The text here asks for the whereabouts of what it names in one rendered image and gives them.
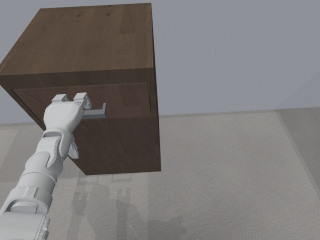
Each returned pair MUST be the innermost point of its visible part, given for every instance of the robot left forearm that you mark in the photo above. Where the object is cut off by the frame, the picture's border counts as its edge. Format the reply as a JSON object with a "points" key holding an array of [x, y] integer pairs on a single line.
{"points": [[33, 192]]}

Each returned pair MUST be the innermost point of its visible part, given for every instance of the drawer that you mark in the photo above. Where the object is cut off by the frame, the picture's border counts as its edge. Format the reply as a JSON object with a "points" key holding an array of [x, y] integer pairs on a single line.
{"points": [[123, 100]]}

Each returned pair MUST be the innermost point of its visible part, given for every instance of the handle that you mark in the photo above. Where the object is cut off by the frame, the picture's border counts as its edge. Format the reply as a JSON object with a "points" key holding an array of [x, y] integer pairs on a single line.
{"points": [[96, 113]]}

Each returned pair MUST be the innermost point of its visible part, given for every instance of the left robot upper arm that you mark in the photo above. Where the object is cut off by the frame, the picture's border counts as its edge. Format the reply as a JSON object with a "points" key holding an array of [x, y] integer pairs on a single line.
{"points": [[23, 226]]}

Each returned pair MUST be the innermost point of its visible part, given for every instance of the cabinet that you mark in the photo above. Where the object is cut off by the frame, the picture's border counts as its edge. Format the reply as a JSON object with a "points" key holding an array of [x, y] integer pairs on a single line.
{"points": [[93, 45]]}

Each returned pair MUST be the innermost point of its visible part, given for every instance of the left robot hand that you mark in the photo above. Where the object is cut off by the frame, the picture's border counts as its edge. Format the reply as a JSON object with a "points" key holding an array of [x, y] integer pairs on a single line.
{"points": [[66, 115]]}

